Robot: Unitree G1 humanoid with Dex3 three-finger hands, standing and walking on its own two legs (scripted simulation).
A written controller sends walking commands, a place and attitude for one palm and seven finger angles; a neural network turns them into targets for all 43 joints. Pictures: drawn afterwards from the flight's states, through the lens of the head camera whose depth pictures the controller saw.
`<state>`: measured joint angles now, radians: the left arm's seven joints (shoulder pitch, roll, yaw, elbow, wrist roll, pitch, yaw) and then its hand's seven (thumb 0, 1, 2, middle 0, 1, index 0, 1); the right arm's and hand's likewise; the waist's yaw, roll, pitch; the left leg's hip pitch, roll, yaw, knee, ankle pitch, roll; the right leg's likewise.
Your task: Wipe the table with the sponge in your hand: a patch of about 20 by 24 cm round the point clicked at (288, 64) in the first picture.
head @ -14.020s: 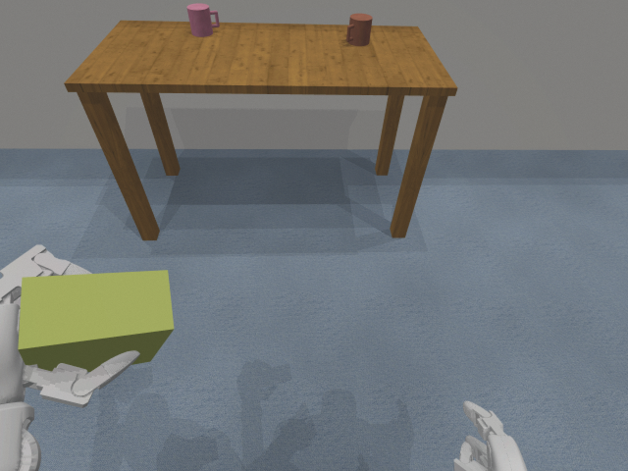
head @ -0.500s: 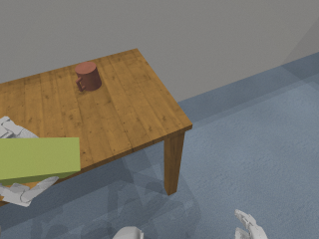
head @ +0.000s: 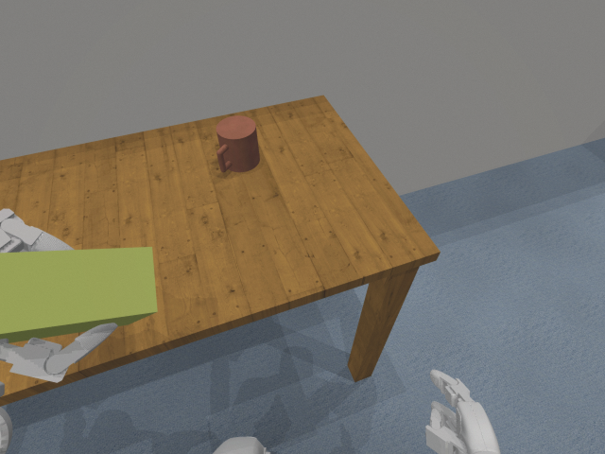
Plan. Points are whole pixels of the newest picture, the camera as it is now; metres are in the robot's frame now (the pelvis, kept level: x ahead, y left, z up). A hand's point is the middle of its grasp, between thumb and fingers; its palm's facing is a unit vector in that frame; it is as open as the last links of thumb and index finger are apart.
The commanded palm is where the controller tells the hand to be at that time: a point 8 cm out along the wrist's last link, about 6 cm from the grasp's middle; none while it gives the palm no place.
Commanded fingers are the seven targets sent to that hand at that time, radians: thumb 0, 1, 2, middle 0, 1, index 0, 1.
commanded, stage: shuffle to correct the standing spot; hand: left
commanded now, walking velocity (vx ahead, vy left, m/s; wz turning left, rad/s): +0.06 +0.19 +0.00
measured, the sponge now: (96, 295) +0.22 +0.21 +0.17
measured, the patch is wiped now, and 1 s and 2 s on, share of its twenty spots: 0.00 0.00 0.00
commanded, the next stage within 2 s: come to a stop and stand still in 0.70 s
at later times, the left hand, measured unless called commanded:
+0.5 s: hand out of the picture +0.21 +0.33 +0.18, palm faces +0.43 -0.78 -0.45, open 9.7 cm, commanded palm +0.16 +0.36 +0.19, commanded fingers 0.00 0.10 1.30 -1.20 -1.60 -1.20 -1.60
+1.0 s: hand out of the picture +0.23 +0.38 +0.17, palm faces +0.39 -0.84 -0.38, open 9.7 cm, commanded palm +0.17 +0.41 +0.19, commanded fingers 0.00 0.10 1.30 -1.20 -1.60 -1.20 -1.60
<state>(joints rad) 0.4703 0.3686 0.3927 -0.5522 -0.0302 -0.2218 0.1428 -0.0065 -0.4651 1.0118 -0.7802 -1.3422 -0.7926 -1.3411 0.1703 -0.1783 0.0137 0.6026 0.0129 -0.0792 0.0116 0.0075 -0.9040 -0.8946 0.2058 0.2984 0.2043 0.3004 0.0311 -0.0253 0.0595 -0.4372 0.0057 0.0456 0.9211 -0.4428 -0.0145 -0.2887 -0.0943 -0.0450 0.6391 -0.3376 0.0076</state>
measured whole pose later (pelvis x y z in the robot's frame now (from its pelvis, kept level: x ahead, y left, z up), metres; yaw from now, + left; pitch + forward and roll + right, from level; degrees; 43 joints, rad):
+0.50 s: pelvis +0.00 +0.08 +0.01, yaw +0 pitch -1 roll +3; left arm 0.50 0.37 0.41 -0.47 -0.03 -0.22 0.16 -0.01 -0.47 1.01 -0.78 -1.34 -0.79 -1.34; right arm 0.22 -0.24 -0.04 0.63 0.01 -0.10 -0.02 0.01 -0.90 -0.89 0.20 0.30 0.20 0.30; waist 0.00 -0.04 0.05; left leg -0.34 0.03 0.07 0.63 -0.30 0.01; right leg -0.27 -0.10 -0.03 0.58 -0.30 0.01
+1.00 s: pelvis +0.01 +0.13 +0.01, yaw -1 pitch -1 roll +1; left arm 0.40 0.36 0.37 -0.44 -0.02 -0.14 0.11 -0.01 -0.47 1.02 -0.78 -1.34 -0.79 -1.34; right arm 0.21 -0.14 0.04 0.60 0.00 -0.10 -0.03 0.01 -0.90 -0.89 0.21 0.30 0.21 0.30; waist 0.00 -0.05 0.03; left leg -0.23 -0.02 0.05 0.46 -0.22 0.02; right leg -0.22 -0.01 -0.02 0.53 -0.31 -0.02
